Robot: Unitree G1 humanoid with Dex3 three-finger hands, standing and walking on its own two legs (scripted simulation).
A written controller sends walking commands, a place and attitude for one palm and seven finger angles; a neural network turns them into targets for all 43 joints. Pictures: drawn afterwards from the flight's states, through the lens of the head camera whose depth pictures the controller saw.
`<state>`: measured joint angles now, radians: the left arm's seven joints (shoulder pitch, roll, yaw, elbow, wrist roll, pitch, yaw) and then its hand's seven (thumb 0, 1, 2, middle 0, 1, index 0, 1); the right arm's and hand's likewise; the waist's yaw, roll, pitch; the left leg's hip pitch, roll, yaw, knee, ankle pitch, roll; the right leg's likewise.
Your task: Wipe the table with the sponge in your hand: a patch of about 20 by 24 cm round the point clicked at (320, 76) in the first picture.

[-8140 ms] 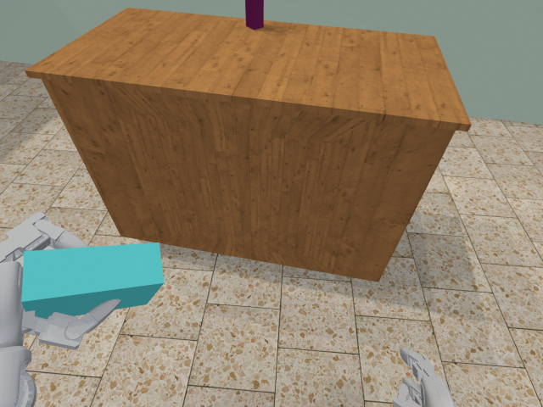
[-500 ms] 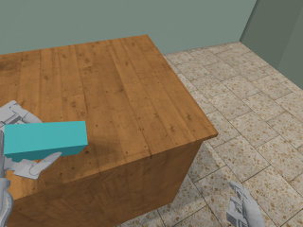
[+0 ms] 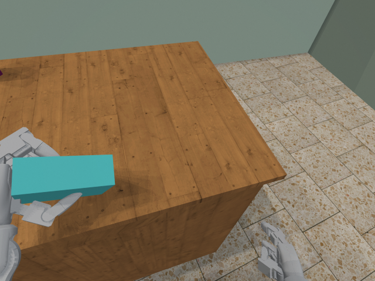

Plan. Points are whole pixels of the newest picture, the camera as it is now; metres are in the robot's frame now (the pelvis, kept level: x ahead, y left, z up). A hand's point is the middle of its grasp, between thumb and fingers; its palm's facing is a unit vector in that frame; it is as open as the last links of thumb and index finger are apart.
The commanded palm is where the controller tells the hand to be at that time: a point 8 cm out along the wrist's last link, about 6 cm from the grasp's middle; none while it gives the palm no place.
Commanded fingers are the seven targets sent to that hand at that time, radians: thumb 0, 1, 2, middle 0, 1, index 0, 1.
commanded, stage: look again from close up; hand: left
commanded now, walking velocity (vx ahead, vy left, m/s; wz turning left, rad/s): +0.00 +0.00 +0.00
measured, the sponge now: (80, 178) +0.24 +0.21 +0.14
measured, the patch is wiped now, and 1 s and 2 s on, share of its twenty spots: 0.00 0.00 0.00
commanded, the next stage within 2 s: shuffle to correct the standing spot in 0.26 s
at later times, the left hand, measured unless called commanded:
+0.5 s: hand (51, 169) +0.24 +0.25 +0.16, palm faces +0.39 -0.84 -0.39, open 9.2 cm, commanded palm +0.17 +0.27 +0.18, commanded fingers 0.00 0.10 1.30 -1.20 -1.60 -1.20 -1.60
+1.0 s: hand (62, 208) +0.18 +0.20 +0.16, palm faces +0.31 -0.81 -0.50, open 9.2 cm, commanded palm +0.11 +0.24 +0.18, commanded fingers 0.00 0.10 1.30 -1.20 -1.60 -1.20 -1.60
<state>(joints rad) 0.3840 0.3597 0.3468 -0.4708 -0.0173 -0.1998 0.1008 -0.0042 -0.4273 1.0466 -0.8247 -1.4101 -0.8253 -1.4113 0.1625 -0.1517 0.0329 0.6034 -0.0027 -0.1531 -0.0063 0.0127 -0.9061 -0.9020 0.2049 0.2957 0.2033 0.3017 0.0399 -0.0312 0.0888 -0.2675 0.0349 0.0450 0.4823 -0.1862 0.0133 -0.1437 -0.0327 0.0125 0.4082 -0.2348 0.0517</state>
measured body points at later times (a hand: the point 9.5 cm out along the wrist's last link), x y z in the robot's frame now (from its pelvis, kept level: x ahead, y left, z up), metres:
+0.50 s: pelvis +0.01 -0.01 +0.00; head +0.05 +0.02 +0.45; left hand +0.21 +0.29 +0.18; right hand +0.20 -0.23 -0.07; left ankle +0.05 +0.11 -0.74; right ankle -0.01 -0.16 -0.74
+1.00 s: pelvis -0.05 -0.04 -0.02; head +0.02 -0.02 +0.43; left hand +0.16 +0.24 +0.19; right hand +0.13 -0.27 -0.10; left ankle +0.05 +0.11 -0.74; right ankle -0.01 -0.16 -0.74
